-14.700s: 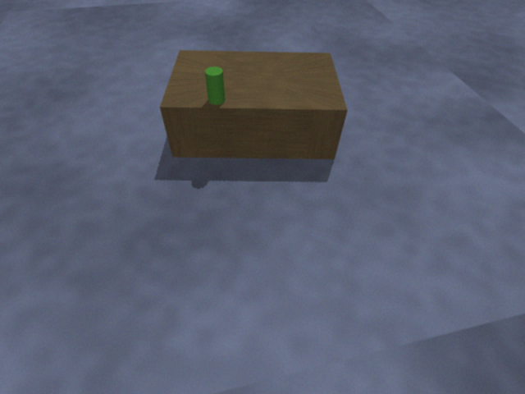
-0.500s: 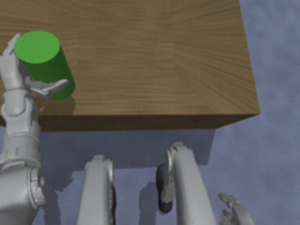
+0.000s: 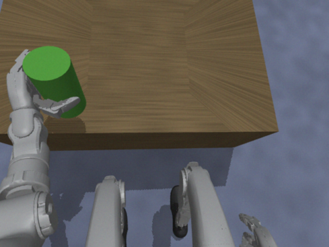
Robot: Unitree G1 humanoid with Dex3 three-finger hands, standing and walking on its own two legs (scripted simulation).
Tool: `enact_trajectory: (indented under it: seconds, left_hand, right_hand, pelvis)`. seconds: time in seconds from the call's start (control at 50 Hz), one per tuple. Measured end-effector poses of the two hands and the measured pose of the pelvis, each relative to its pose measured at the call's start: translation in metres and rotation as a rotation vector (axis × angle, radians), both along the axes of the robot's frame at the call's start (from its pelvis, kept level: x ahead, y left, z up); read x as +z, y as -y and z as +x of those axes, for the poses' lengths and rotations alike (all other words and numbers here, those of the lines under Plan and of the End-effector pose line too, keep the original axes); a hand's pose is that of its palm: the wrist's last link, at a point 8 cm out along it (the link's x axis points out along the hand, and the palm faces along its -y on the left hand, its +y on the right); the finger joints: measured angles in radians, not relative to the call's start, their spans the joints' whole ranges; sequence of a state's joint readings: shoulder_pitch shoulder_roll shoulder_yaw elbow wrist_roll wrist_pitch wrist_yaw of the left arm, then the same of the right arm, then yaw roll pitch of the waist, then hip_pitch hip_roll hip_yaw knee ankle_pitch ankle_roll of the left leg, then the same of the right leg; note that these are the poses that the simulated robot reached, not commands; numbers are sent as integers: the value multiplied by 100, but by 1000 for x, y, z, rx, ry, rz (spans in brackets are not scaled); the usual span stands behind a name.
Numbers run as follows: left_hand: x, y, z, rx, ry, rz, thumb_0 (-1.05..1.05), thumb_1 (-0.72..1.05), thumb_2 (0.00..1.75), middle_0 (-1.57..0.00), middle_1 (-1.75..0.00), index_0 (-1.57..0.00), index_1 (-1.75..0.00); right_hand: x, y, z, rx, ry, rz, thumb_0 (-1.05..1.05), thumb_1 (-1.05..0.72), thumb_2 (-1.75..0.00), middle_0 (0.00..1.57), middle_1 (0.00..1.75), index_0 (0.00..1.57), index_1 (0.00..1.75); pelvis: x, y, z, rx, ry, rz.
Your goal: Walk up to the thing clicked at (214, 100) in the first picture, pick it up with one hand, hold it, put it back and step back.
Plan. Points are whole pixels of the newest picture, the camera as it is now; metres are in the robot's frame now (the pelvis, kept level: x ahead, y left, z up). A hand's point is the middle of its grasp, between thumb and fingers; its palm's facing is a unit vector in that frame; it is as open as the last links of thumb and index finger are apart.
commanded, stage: lift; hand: left
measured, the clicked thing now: (59, 86) +0.48 +0.20 -0.04
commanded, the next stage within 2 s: hold in 1.74 s
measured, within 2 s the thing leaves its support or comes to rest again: neither
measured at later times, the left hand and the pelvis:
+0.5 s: hand (45, 87) +0.45 +0.20 +0.03, palm faces +0.18 -0.98 -0.06, open 11.6 cm; pelvis +0.00 +0.00 +0.05, yaw +0 degrees
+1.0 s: hand (13, 78) +0.40 +0.18 +0.15, palm faces +0.20 -0.98 -0.04, open 11.6 cm; pelvis +0.02 +0.00 +0.14, yaw +1 degrees
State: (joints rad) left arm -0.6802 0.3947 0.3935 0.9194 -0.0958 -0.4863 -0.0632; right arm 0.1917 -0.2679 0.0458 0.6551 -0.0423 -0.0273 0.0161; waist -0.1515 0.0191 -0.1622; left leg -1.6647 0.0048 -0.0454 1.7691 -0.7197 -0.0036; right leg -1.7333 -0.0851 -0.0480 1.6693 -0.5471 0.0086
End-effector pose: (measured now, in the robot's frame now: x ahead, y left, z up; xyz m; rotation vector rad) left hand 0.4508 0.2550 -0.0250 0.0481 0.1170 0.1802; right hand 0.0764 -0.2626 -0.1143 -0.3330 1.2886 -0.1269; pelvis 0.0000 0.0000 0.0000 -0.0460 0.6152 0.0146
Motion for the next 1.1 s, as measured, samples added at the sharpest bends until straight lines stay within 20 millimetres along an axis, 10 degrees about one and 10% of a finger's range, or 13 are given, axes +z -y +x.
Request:
enact_trajectory:
  seconds: [0.36,0.82,1.1]
  left_hand:
    - [29,4,-23,-1,4,4,0,-61,103,-64,-112,-63,-109]
    - [149,22,-67,23,41,-10,0,-61,103,-64,-111,-63,-109]
    - [186,26,-87,12,26,-7,0,-61,103,-64,-111,-63,-109]
  right_hand:
    - [21,-2,2,-20,36,14,0,-93,-91,20,30,20,30]
    - [117,-8,51,-13,202,26,0,-91,-91,20,30,20,30]
    - [156,-14,74,25,260,42,0,-92,-91,20,30,20,30]
  pelvis:
    - [23,0,0,0,43,3]
    - [112,1,18,1,227,9]
    - [147,2,28,4,314,18]
